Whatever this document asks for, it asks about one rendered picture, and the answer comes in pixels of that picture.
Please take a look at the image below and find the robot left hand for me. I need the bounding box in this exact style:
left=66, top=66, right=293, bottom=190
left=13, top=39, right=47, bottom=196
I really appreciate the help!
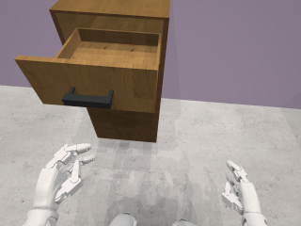
left=33, top=143, right=97, bottom=211

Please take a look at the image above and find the robot left forearm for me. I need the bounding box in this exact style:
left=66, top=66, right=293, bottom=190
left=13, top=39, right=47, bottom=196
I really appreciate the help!
left=23, top=208, right=59, bottom=226

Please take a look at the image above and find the robot right hand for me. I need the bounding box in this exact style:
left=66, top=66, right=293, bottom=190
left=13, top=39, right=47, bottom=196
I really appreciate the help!
left=222, top=160, right=261, bottom=216

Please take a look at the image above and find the cabinet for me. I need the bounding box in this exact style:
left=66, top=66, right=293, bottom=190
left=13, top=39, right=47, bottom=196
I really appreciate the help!
left=49, top=0, right=170, bottom=143

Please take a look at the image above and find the robot right forearm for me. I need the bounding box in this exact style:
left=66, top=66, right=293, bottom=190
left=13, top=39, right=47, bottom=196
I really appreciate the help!
left=242, top=212, right=268, bottom=226

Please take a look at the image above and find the left robot thigh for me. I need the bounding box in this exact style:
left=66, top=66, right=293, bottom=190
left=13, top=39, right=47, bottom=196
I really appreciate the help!
left=109, top=214, right=137, bottom=226

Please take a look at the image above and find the handle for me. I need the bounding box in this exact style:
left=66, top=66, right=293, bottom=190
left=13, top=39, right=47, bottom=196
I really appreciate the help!
left=61, top=87, right=114, bottom=109

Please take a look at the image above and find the drawer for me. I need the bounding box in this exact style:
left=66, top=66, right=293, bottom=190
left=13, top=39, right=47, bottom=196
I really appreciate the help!
left=14, top=27, right=162, bottom=113

